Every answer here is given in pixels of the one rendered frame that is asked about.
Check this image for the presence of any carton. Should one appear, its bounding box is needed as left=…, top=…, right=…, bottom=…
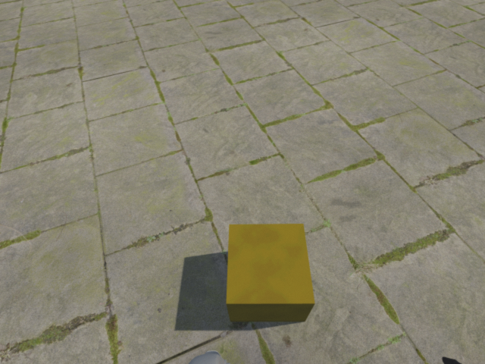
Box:
left=226, top=224, right=315, bottom=322

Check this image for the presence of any left robot shin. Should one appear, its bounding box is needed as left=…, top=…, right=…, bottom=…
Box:
left=205, top=350, right=221, bottom=356

